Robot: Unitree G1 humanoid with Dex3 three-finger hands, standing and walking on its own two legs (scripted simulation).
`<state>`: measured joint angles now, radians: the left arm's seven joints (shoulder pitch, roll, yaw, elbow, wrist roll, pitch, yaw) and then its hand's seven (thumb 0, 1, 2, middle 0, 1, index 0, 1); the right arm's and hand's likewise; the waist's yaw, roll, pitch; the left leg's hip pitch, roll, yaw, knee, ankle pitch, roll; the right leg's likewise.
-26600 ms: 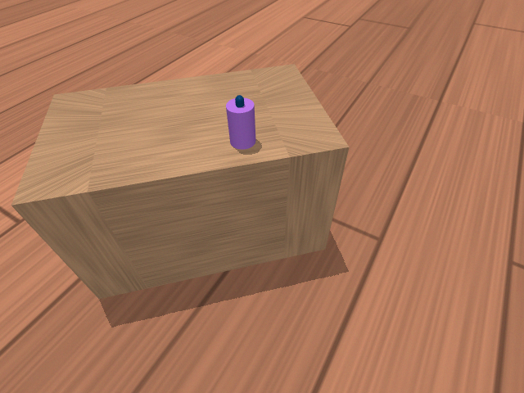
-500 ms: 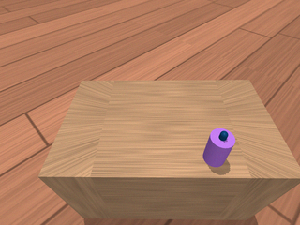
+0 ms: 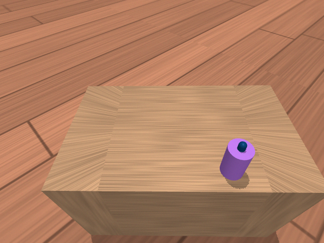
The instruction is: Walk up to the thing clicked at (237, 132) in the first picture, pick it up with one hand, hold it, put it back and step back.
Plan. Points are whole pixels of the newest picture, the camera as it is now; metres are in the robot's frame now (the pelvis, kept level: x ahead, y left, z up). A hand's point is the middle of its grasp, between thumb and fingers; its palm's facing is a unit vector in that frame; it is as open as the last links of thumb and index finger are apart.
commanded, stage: stand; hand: right
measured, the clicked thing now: (237, 157) +0.42 -0.22 -0.10
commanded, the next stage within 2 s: step back in 0.10 s
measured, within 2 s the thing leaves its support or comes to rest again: neither
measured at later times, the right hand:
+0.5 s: hand out of the picture +0.00 -0.25 -0.17, palm faces -0.01 +0.89 -0.46, open 7.3 cm
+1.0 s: hand out of the picture -0.07 -0.24 -0.18, palm faces +0.09 +0.93 -0.36, open 7.3 cm
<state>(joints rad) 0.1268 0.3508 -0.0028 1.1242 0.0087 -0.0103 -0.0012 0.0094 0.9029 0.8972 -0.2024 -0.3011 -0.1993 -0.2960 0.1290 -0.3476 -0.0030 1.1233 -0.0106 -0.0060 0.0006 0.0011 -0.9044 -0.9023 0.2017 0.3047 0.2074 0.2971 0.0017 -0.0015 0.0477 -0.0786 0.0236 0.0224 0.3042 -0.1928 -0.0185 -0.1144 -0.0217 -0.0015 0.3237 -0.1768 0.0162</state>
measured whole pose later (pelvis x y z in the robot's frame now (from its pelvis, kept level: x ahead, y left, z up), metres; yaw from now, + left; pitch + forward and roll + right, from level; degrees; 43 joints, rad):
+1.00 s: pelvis -0.15 +0.03 -0.02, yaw -6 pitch -2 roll +0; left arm 0.16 0.36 0.06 0.85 0.03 0.04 0.00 0.01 0.90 0.90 -0.20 -0.30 -0.20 -0.30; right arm 0.11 -0.37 -0.05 0.89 0.01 0.06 -0.03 0.00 -0.90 -0.90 0.20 0.30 0.21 0.30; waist 0.02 0.02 0.17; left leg -0.41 -0.03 -0.04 0.94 -0.52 0.01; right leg -0.25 0.05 0.08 0.64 -0.34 -0.03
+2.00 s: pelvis -0.44 +0.00 -0.02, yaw -2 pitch -1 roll +1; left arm 0.16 0.36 0.08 0.79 0.04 0.05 0.01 0.01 0.90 0.90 -0.21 -0.30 -0.20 -0.30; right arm 0.26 -0.41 -0.05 0.89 -0.01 0.05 -0.04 0.00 -0.90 -0.90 0.20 0.30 0.21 0.30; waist 0.00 0.03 0.13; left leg -0.40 -0.08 -0.10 1.02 -0.49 -0.03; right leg -0.35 -0.02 -0.02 0.62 -0.25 -0.03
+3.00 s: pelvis -0.66 -0.02 -0.02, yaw +0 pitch -3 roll +1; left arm 0.24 0.41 0.06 0.98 0.02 -0.01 -0.02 0.01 0.90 0.90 -0.20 -0.30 -0.20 -0.30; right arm 0.23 -0.34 -0.05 0.99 -0.05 0.00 0.02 0.00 -0.90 -0.90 0.20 0.31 0.21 0.30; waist 0.01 -0.03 0.04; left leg -0.20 -0.01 -0.02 0.54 -0.30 0.00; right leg -0.31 -0.02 0.00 0.71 -0.45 -0.02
